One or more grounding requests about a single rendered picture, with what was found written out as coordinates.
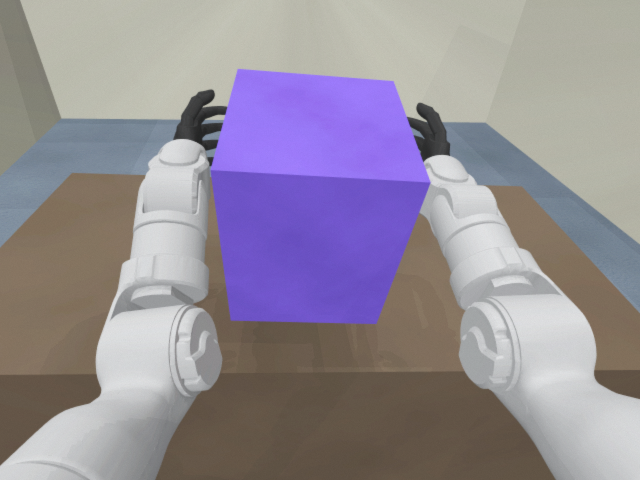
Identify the robot right upper arm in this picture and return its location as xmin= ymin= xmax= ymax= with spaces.
xmin=459 ymin=294 xmax=640 ymax=480

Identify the robot right hand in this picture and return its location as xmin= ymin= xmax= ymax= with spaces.
xmin=407 ymin=103 xmax=450 ymax=162

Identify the robot left upper arm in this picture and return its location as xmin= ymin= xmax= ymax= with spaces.
xmin=0 ymin=304 xmax=222 ymax=480

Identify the robot left hand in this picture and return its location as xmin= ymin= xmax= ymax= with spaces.
xmin=173 ymin=89 xmax=227 ymax=166

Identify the robot left forearm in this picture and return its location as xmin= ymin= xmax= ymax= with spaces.
xmin=96 ymin=139 xmax=211 ymax=387

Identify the robot right forearm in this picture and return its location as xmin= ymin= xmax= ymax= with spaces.
xmin=419 ymin=155 xmax=596 ymax=363

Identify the carton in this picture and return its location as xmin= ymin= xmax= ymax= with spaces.
xmin=210 ymin=69 xmax=431 ymax=324

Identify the pedestal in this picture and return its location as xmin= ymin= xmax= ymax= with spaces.
xmin=0 ymin=173 xmax=640 ymax=480

